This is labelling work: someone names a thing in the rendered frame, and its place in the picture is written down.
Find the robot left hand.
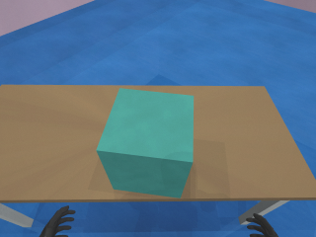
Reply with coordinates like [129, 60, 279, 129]
[39, 205, 76, 237]

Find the carton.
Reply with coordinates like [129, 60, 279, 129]
[96, 88, 194, 198]

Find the robot right hand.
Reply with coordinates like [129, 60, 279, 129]
[246, 213, 278, 237]

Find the table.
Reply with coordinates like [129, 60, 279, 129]
[0, 84, 316, 228]

